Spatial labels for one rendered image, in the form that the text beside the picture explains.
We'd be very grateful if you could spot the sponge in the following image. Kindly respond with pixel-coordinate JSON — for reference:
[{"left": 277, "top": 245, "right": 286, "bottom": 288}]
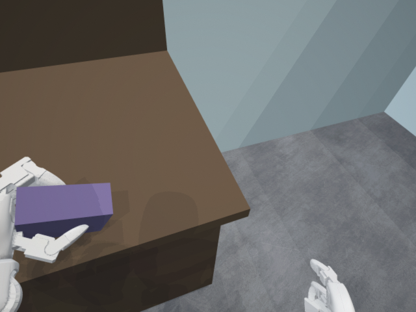
[{"left": 14, "top": 183, "right": 113, "bottom": 239}]

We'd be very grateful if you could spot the right robot hand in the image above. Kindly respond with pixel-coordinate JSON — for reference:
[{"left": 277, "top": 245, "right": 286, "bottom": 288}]
[{"left": 304, "top": 259, "right": 355, "bottom": 312}]

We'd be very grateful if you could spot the robot left forearm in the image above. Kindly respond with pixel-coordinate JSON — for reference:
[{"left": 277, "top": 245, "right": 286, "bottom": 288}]
[{"left": 0, "top": 259, "right": 23, "bottom": 312}]

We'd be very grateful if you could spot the left robot hand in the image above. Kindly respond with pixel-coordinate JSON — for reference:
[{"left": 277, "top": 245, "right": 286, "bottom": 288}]
[{"left": 0, "top": 157, "right": 89, "bottom": 263}]

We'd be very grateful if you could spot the table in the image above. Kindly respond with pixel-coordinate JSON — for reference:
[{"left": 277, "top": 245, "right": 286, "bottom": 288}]
[{"left": 0, "top": 0, "right": 250, "bottom": 312}]

